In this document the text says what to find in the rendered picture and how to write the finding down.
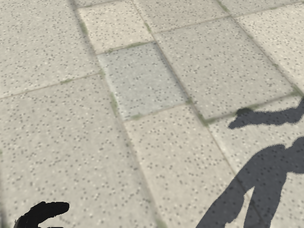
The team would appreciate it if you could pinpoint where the robot left hand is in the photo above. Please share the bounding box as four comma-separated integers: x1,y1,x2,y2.
13,201,69,228

